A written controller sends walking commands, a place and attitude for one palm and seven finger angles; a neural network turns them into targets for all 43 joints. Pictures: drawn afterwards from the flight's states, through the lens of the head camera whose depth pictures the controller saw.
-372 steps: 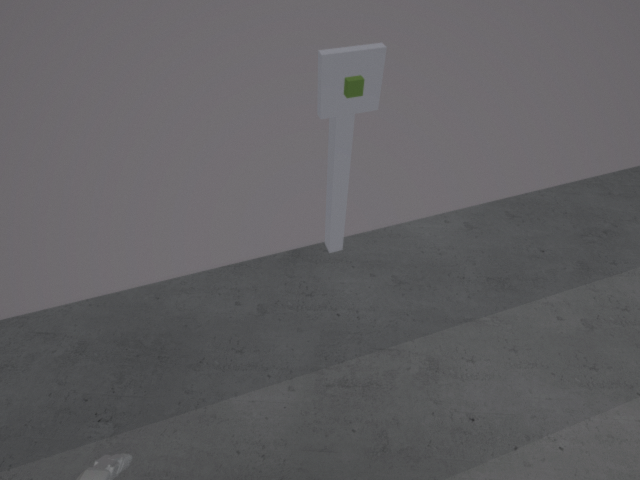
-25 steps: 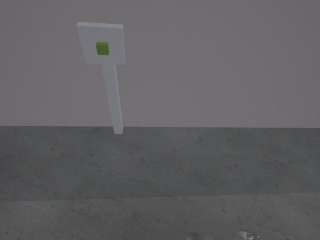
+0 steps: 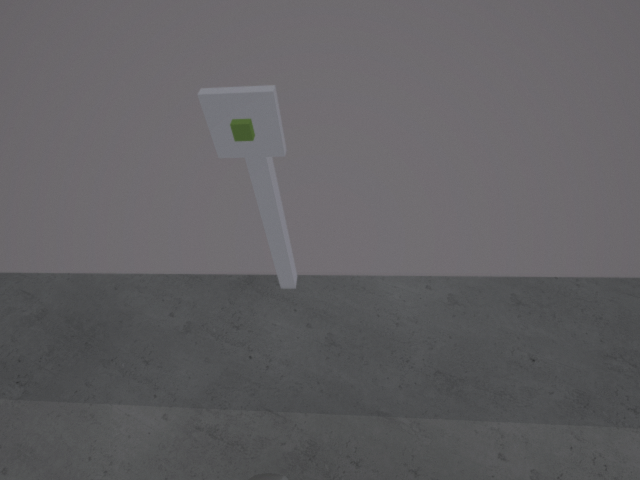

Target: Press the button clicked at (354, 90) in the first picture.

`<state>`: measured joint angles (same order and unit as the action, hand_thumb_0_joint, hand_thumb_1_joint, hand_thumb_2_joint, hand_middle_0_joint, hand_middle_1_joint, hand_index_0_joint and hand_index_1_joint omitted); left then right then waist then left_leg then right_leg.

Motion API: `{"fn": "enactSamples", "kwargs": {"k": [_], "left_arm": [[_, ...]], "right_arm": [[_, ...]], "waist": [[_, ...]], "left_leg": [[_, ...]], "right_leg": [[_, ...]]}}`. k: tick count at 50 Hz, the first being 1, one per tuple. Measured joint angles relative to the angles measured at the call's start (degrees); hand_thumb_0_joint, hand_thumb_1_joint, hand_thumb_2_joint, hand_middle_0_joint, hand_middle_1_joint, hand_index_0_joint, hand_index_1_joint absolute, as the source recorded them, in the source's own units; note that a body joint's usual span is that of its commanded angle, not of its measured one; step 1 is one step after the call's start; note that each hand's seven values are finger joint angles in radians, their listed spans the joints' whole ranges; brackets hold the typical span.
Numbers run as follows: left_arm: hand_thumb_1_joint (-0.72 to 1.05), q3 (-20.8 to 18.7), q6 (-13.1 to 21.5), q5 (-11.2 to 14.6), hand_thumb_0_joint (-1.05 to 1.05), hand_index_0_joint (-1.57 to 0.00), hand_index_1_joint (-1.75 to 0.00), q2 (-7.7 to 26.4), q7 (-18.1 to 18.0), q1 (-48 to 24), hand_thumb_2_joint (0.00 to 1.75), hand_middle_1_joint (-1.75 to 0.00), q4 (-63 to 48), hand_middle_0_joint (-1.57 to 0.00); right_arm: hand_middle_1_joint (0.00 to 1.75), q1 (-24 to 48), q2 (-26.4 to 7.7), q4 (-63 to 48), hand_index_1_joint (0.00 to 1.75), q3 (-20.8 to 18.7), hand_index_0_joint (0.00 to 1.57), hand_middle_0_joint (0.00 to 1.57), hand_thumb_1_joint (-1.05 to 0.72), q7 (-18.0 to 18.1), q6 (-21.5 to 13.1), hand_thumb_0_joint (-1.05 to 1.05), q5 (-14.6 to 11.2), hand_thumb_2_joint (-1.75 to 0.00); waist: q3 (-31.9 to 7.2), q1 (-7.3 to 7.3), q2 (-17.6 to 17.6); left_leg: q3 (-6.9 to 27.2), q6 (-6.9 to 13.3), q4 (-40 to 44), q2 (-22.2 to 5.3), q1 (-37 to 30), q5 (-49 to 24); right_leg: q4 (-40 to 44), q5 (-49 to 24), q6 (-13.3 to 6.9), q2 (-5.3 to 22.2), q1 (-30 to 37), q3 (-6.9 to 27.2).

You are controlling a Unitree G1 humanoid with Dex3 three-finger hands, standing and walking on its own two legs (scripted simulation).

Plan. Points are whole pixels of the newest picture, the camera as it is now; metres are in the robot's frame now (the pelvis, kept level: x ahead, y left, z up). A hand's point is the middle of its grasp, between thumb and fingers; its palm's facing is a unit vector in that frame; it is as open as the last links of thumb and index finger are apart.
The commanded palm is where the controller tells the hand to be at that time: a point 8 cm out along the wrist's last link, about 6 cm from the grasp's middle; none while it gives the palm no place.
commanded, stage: take the last steps up to it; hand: left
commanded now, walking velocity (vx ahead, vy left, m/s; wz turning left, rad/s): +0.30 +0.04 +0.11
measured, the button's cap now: (243, 129) +0.88 +0.22 -0.03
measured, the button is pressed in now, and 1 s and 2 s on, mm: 0 0 0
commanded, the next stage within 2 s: come to a stop and stand still in 1.18 s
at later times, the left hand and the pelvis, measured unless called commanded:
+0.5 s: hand out of the picture -0.04 +0.24 -0.18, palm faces +0.12 -0.98 -0.13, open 7.4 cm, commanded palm none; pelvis +0.07 +0.09 +0.00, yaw +1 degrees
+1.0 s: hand (223, 343) +0.39 +0.21 -0.18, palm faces -0.06 -0.98 -0.19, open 7.3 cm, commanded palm none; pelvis +0.25 +0.05 -0.03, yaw -1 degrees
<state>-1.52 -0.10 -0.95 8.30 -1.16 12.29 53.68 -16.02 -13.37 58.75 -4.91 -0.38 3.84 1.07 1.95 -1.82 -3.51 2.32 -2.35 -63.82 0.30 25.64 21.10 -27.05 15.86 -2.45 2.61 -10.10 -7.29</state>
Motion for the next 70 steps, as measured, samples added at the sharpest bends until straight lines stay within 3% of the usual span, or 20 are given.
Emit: {"fn": "enactSamples", "kwargs": {"k": [4,9,15,18,20,22,25,27,33,40,44,46,48,51,54,57,61,67,69,70], "left_arm": [[0.91,-0.42,1.30,-0.21,0.01,-0.21,-0.30,-0.12,-0.05,3.56,0.90,-0.30,1.73,-0.21],[0.92,-0.51,2.28,-0.73,0.01,-0.21,-0.30,0.12,0.26,8.84,0.90,-0.30,4.89,-0.20],[0.91,-0.64,2.14,-1.21,0.01,-0.20,-0.30,0.43,0.69,14.26,0.90,-0.30,9.58,-0.20],[0.91,-0.87,1.54,-0.91,0.01,-0.20,-0.30,0.69,0.83,16.41,0.90,-0.30,11.79,-0.20],[0.91,-0.90,0.69,-0.57,0.01,-0.20,-0.30,0.72,0.96,17.15,0.90,-0.30,13.20,-0.20],[0.91,-0.84,-0.53,-0.69,0.01,-0.20,-0.30,0.64,0.97,16.66,0.90,-0.29,14.07,-0.20],[0.91,-1.05,-0.87,-0.90,0.01,-0.20,-0.30,0.45,1.39,14.41,0.90,-0.29,13.93,-0.20],[0.91,-1.38,-0.48,-0.98,0.01,-0.20,-0.30,0.71,1.63,11.92,0.90,-0.29,12.89,-0.20],[0.91,-2.50,0.11,-0.80,0.01,-0.20,-0.30,2.36,1.58,3.53,0.90,-0.29,8.34,-0.20],[0.91,-2.33,-0.51,-0.56,0.01,-0.20,-0.30,2.45,2.06,-4.00,0.90,-0.29,5.46,-0.20],[0.91,-1.76,-0.24,-0.29,0.01,-0.20,-0.30,1.82,2.29,-7.35,0.90,-0.29,4.20,-0.20],[0.91,-1.46,0.67,-0.27,0.01,-0.20,-0.30,1.49,2.29,-8.17,0.90,-0.29,3.55,-0.20],[0.91,-1.34,2.42,-0.49,0.01,-0.20,-0.30,1.46,2.25,-7.96,0.90,-0.29,3.14,-0.20],[0.91,-1.14,3.69,0.11,0.00,-0.20,-0.30,0.64,1.63,-6.95,0.90,-0.29,3.57,-0.20],[0.92,-1.27,3.35,0.62,0.00,-0.20,-0.30,-0.15,0.78,-4.18,0.90,-0.29,4.85,-0.20],[0.96,-2.08,3.58,0.39,-0.02,-0.21,-0.30,0.90,-0.35,-1.90,0.90,-0.30,5.70,-0.20],[0.95,-1.57,3.42,-0.22,-0.02,-0.20,-0.30,1.29,-0.09,1.27,0.90,-0.30,7.61,-0.20],[0.93,-0.79,3.32,-0.40,0.00,-0.20,-0.30,0.01,0.35,5.50,0.90,-0.29,9.98,-0.20],[0.92,-0.36,2.85,-0.18,0.00,-0.20,-0.30,-0.57,0.08,6.78,0.90,-0.29,10.86,-0.20],[0.92,-0.10,2.45,-0.02,0.00,-0.20,-0.30,-0.73,-0.11,7.26,0.90,-0.29,11.33,-0.20]], "right_arm": [[0.30,-0.48,-0.24,1.13,0.30,-0.19,0.20,0.20,-0.91,-0.66,-0.25,0.01,0.52,-0.89],[0.30,0.69,-0.05,1.58,0.30,-0.05,0.20,0.20,-0.91,-1.04,-0.82,0.01,0.56,-0.90],[0.30,4.29,1.29,0.62,0.30,0.80,0.20,0.19,-0.91,-1.22,-2.29,0.01,0.12,-0.90],[0.30,5.86,2.42,-0.27,0.30,1.59,0.20,0.19,-0.91,-1.07,-3.96,0.01,-0.12,-0.90],[0.30,6.67,3.44,-0.68,0.30,1.93,0.20,0.19,-0.91,-0.60,-5.59,0.01,-0.11,-0.90],[0.30,6.45,4.76,-1.02,0.30,2.48,0.20,0.20,-0.91,-0.12,-6.50,0.01,-0.01,-0.89],[0.30,4.29,5.66,-1.33,0.30,1.83,0.21,0.20,-0.94,1.55,-7.63,-0.01,-0.81,-0.89],[0.30,2.83,4.88,-0.91,0.30,1.77,0.21,0.20,-0.96,2.09,-8.17,-0.03,-0.74,-0.89],[0.30,-4.01,5.09,3.22,0.30,2.86,0.20,0.20,-0.95,2.43,-8.13,-0.02,-0.61,-0.89],[0.30,-10.96,7.30,6.99,0.30,3.58,0.20,0.20,-0.92,2.63,-7.80,0.00,0.07,-0.89],[0.30,-13.37,7.89,8.41,0.30,3.67,0.20,0.20,-0.91,2.44,-7.44,0.00,0.46,-0.89],[0.30,-14.35,8.01,9.26,0.30,3.61,0.20,0.20,-0.91,2.29,-7.09,0.00,0.33,-0.89],[0.30,-15.30,8.44,10.20,0.30,3.48,0.20,0.20,-0.91,1.93,-6.56,0.01,-0.22,-0.89],[0.30,-12.75,8.09,9.98,0.30,3.02,0.20,0.20,-0.91,1.57,-5.25,0.01,-1.07,-0.89],[0.30,-8.63,7.01,7.91,0.30,2.18,0.20,0.20,-0.91,1.42,-4.61,0.01,-0.70,-0.89],[0.30,-4.13,5.85,4.77,0.30,1.63,0.20,0.20,-0.91,1.39,-4.63,0.01,-0.12,-0.89],[0.30,1.25,4.44,1.50,0.30,1.18,0.20,0.19,-0.92,1.28,-4.89,0.01,0.14,-0.89],[0.30,6.54,3.24,0.72,0.30,1.61,0.20,0.19,-0.93,0.94,-5.43,0.01,-0.14,-0.90],[0.30,7.77,3.45,0.92,0.30,2.32,0.20,0.19,-0.93,1.22,-5.77,0.01,-0.34,-0.90],[0.30,8.26,3.83,1.13,0.30,2.65,0.20,0.19,-0.92,1.42,-6.08,0.01,-0.40,-0.90]], "waist": [[-1.14,1.19,0.55],[-1.88,3.06,1.58],[-1.69,5.84,3.27],[-1.60,6.54,4.03],[-1.32,6.19,4.82],[-1.14,5.84,5.48],[-1.61,4.20,5.18],[-1.56,3.30,5.30],[-1.50,2.44,6.25],[0.20,-0.48,5.03],[2.18,-2.61,3.42],[2.79,-2.98,2.59],[2.70,-2.40,2.95],[3.61,-1.96,2.39],[2.60,-1.18,2.24],[1.43,-0.61,1.92],[0.10,0.28,1.63],[-0.34,3.27,2.10],[-0.20,4.15,2.23],[-0.16,4.38,2.57]], "left_leg": [[-0.67,-0.58,-0.16,-3.02,0.15,-4.34],[-2.48,-0.58,6.92,-5.25,-1.04,-5.39],[-5.89,0.86,21.82,-4.88,-4.74,-1.95],[-8.14,1.47,31.35,-3.90,-9.12,-3.90],[-9.05,2.89,33.03,-3.10,-10.70,-5.48],[-10.37,4.43,31.91,-2.72,-12.02,-3.98],[-11.41,5.28,35.90,-2.10,-15.99,-4.04],[-11.81,5.59,39.42,-1.22,-18.75,-4.93],[-12.13,5.89,45.66,0.71,-24.74,-5.21],[-12.38,4.83,47.27,0.77,-29.41,-1.86],[-12.56,3.33,45.80,-0.58,-31.36,1.61],[-12.72,2.34,42.49,-1.97,-31.54,4.57],[-12.65,1.98,31.92,-3.36,-28.51,7.67],[-6.68,3.06,2.56,-3.99,-16.13,8.27],[-5.01,3.45,-8.11,-5.04,-5.58,2.29],[-4.56,2.65,-4.48,-6.63,1.29,-1.59],[-5.18,1.40,6.96,-7.56,3.98,-4.03],[-6.26,0.61,23.27,-5.98,-1.20,-5.09],[-6.31,0.50,30.53,-5.12,-5.23,-11.36],[-6.52,1.36,32.64,-4.86,-6.99,-12.10]], "right_leg": [[2.96,-1.02,0.09,0.25,1.84,-1.51],[5.91,-1.84,0.71,0.57,3.63,-2.57],[6.67,-1.11,2.57,1.42,5.01,-2.72],[3.59,1.40,4.07,1.93,4.82,-2.52],[-3.84,6.23,3.94,2.77,2.46,-1.36],[-16.42,10.87,2.81,2.50,-2.52,1.31],[-29.97,7.49,2.20,2.27,-10.23,2.53],[-33.80,2.96,2.55,2.72,-14.42,3.08],[-36.22,-4.76,3.62,3.01,-22.77,4.40],[-27.47,-6.46,3.02,2.86,-24.34,2.64],[-16.59,-3.81,1.12,1.50,-21.01,1.14],[-11.33,-3.41,-0.10,-0.10,-17.72,0.06],[-7.05,-8.05,-1.77,-0.90,-13.80,-0.76],[-10.17,-3.06,-2.80,-1.96,-11.99,-1.87],[-5.59,-2.39,-2.36,-2.93,-7.96,-2.26],[-0.51,-3.60,-2.66,-3.70,-4.77,-2.66],[3.27,-3.73,-2.56,-4.16,-1.93,-2.47],[3.92,-1.11,-1.33,-4.27,1.78,-2.04],[2.19,0.75,-0.59,-4.39,2.54,-1.86],[0.72,2.01,-0.16,-4.24,2.63,-1.74]]}}
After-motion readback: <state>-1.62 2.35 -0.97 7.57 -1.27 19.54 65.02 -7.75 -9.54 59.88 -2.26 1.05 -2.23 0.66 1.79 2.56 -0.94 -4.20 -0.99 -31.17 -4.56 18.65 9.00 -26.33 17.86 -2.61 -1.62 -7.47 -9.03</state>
